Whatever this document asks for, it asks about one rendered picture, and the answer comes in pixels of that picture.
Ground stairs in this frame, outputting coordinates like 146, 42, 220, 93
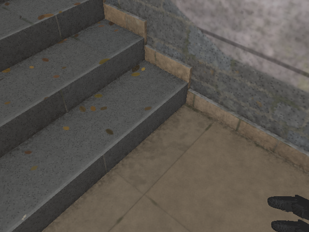
0, 0, 188, 232

